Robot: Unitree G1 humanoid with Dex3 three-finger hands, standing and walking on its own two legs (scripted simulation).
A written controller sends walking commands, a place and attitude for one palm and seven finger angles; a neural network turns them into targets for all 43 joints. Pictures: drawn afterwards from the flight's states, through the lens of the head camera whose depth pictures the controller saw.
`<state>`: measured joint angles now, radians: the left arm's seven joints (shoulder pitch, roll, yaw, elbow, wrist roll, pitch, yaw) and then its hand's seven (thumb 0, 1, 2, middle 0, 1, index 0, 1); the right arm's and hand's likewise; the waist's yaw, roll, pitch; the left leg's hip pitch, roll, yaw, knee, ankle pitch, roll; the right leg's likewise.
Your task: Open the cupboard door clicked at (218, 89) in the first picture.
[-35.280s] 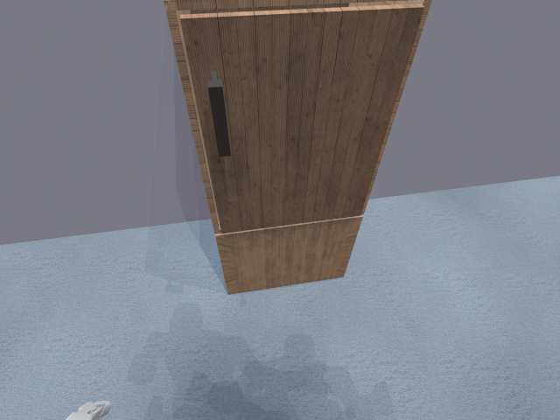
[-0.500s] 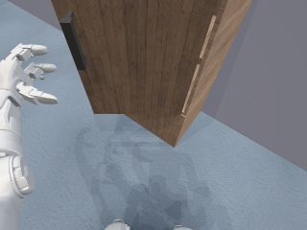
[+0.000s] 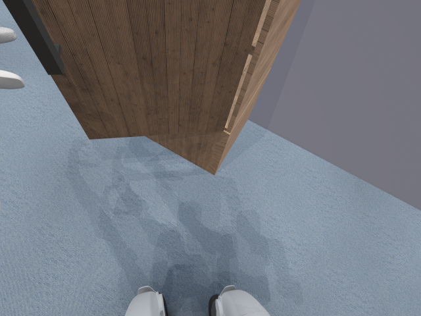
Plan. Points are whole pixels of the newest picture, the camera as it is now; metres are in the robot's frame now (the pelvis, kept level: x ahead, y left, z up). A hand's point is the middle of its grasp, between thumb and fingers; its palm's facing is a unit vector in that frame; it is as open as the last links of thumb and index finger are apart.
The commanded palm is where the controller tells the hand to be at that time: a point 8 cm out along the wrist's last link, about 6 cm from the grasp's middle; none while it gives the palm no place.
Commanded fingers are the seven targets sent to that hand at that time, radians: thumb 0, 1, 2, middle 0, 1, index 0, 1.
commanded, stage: move the hooked fingers beside the handle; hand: left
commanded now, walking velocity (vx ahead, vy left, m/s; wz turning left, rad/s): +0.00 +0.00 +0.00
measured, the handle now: (37, 23) +0.60 +0.23 +0.13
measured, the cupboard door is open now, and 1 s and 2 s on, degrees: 37 37 37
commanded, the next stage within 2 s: slide the fingers in behind the handle in 1.36 s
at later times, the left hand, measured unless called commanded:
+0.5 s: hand out of the picture +0.55 +0.28 +0.13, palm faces +0.02 -1.00 +0.00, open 14.0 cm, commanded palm +0.54 +0.31 +0.13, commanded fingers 0.00 -0.50 0.30 -0.30 -1.20 -0.30 -1.20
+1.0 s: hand out of the picture +0.54 +0.28 +0.13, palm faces +0.02 -1.00 +0.00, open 14.0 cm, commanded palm +0.54 +0.32 +0.12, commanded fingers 0.00 -0.50 0.30 -0.30 -1.20 -0.30 -1.20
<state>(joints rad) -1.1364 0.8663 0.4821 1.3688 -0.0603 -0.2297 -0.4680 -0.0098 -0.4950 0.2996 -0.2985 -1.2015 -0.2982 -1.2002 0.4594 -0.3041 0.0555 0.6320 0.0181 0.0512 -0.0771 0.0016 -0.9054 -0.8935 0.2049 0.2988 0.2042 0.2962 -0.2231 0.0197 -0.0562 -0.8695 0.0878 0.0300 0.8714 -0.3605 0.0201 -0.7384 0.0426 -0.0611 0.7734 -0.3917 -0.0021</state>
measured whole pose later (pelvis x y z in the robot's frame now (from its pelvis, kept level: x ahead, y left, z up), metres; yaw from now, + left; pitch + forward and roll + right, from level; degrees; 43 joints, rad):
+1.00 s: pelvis +0.00 +0.00 -0.01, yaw +0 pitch +22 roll -5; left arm -1.18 0.88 0.45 1.38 -0.06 -0.23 -0.47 -0.01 -0.50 0.30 -0.30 -1.20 -0.30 -1.20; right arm 0.45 -0.30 0.07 0.62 0.01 0.07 -0.06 0.00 -0.91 -0.89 0.21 0.30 0.20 0.30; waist -0.23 0.03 -0.06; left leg -0.93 0.09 0.00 0.92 -0.38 0.02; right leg -0.78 0.05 -0.08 0.80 -0.41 0.00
